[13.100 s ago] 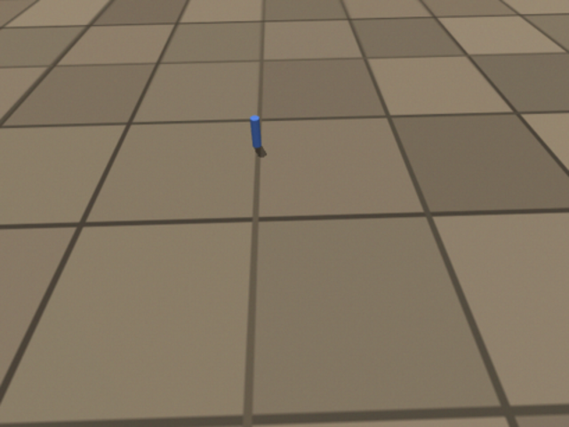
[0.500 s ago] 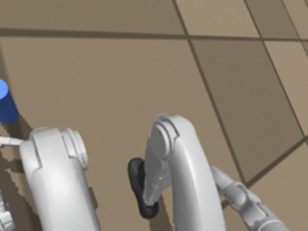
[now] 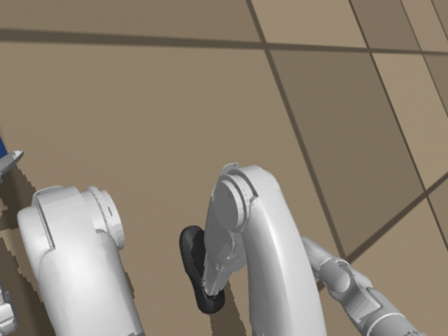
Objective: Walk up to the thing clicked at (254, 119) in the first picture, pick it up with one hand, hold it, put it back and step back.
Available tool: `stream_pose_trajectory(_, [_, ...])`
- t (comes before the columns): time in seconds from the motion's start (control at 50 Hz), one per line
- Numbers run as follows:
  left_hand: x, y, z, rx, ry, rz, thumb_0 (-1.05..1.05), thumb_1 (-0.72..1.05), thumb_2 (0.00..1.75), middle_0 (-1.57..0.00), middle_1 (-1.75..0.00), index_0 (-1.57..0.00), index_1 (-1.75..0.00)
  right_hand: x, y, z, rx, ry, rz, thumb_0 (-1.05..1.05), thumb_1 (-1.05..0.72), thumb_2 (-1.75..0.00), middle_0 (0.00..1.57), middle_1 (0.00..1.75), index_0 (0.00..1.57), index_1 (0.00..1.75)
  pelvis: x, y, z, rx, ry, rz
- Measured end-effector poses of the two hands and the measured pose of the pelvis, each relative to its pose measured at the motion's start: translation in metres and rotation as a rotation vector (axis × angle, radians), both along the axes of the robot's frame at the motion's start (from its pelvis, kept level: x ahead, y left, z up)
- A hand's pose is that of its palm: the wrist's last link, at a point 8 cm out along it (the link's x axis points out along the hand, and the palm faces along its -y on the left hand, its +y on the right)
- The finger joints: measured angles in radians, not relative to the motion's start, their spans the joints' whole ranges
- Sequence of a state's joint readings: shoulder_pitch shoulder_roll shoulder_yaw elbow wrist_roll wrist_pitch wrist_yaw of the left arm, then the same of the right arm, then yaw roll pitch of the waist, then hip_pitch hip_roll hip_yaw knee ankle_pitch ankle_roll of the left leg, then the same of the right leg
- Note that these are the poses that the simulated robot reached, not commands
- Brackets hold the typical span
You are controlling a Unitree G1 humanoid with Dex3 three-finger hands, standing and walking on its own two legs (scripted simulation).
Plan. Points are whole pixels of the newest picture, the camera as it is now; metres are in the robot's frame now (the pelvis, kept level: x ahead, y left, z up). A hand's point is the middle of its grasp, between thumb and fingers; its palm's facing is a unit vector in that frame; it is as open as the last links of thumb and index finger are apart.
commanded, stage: close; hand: left
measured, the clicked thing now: out of the picture +0.41 +0.29 -0.18
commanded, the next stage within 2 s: settle in 0.32 s
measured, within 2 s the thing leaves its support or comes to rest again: leaves its support in 0.64 s
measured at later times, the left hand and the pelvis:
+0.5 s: hand out of the picture +0.41 +0.28 -0.16, palm faces +0.35 -0.94 +0.00, open 8.0 cm; pelvis +0.00 +0.00 +0.00, yaw -1 degrees
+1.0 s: hand out of the picture +0.40 +0.31 -0.08, palm faces +0.34 -0.94 -0.01, open 7.1 cm; pelvis +0.00 +0.00 +0.02, yaw +2 degrees
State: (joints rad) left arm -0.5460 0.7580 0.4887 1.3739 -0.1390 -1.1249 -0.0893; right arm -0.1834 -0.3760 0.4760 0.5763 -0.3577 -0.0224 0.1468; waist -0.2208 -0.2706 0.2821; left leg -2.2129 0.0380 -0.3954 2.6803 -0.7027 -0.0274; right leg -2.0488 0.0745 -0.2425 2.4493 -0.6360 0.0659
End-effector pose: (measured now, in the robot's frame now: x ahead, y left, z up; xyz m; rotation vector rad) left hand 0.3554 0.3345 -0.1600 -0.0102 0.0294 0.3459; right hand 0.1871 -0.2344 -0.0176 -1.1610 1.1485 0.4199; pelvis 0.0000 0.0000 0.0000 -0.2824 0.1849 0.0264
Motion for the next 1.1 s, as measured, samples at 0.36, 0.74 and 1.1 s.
stream_pose_trajectory(0.36, [0.012,-0.005,0.001,0.006,0.004,0.012,0.03,0.2,0.7,-0.73,-0.8,-0.68,-0.81,-0.008,-0.003,-0.001,-0.006,0.023,-0.025,0.0,-0.86,-0.9,0.2,0.3,0.21,0.3,-0.001,0.0,0.002,-0.003,0.005,-0.007])
stream_pose_trajectory(0.74, [0.017,-0.002,0.018,0.021,-0.043,0.012,0.05,-0.01,1.08,-0.89,-1.1,-0.86,-1.09,-0.012,-0.009,0.0,0.0,0.031,-0.079,0.0,-0.88,-0.9,0.2,0.3,0.21,0.3,0.001,-0.001,0.006,0.0,0.031,-0.005])
stream_pose_trajectory(1.1, [-0.002,0.017,0.105,0.051,-0.092,-0.004,0.05,-0.04,1.12,-0.92,-1.07,-0.89,-1.06,0.018,-0.003,-0.006,0.174,-0.083,-0.216,0.0,-0.88,-0.9,0.2,0.3,0.21,0.3,0.006,-0.007,0.023,0.046,0.152,0.037])
